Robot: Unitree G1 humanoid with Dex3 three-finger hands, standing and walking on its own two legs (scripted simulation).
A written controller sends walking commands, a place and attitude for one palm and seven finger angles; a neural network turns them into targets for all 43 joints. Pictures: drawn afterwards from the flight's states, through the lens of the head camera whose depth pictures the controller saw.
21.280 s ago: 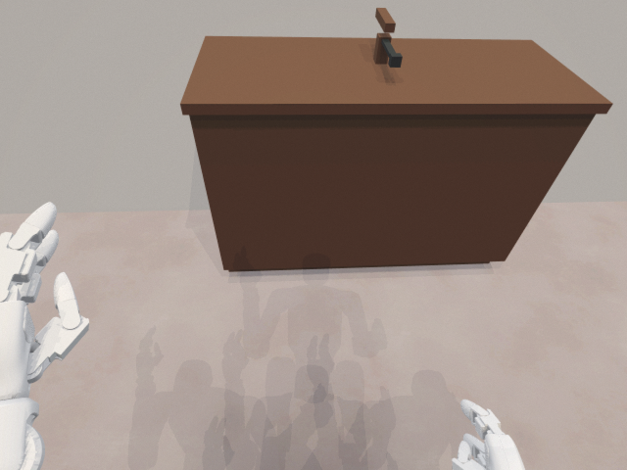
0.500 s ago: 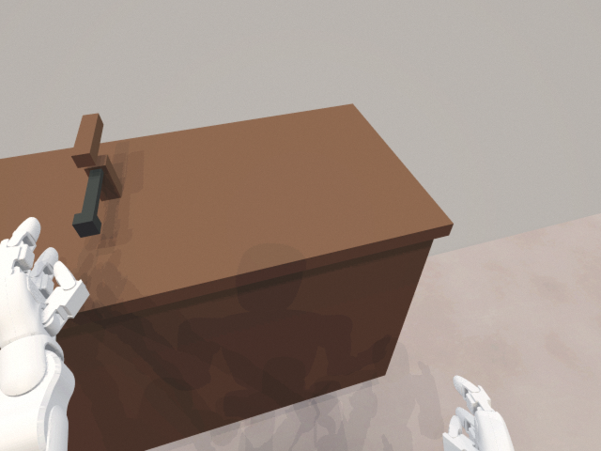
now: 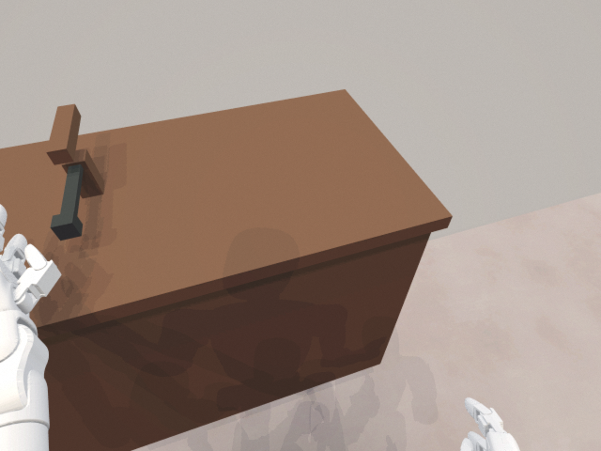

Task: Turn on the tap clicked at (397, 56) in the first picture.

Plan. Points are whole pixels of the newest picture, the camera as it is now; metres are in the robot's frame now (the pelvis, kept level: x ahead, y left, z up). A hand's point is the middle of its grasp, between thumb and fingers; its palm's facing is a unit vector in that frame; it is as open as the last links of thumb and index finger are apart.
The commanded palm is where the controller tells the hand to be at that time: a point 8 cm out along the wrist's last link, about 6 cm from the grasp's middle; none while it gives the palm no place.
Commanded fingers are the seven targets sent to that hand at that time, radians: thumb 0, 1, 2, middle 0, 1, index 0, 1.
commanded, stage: reach beside the lever's end, fingers flat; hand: left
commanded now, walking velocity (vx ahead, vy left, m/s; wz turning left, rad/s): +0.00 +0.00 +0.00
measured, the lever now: (67, 225) +0.37 +0.37 +0.10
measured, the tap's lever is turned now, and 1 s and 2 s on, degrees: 0 0 6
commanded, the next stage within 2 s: push the lever round in 0.96 s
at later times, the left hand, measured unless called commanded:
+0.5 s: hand (44, 245) +0.34 +0.39 +0.09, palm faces +0.63 -0.77 -0.09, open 7.8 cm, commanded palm +0.29 +0.42 +0.09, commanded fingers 0.00 0.90 0.90 -0.15 -0.15 -0.15 -0.15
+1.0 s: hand (44, 243) +0.35 +0.40 +0.09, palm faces +0.61 -0.79 -0.09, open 7.8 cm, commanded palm +0.29 +0.42 +0.09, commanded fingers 0.00 0.90 0.90 -0.15 -0.15 -0.15 -0.15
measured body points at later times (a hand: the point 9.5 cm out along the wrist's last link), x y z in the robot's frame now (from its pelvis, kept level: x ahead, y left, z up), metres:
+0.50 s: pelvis +0.00 +0.00 -0.01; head +0.04 +0.00 +0.44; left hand +0.30 +0.42 +0.10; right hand +0.09 -0.27 -0.12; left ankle +0.01 +0.12 -0.72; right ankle -0.01 -0.11 -0.72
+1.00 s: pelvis +0.01 +0.02 -0.01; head +0.05 +0.03 +0.44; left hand +0.31 +0.44 +0.09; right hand +0.09 -0.25 -0.12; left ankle +0.01 +0.12 -0.72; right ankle -0.01 -0.11 -0.72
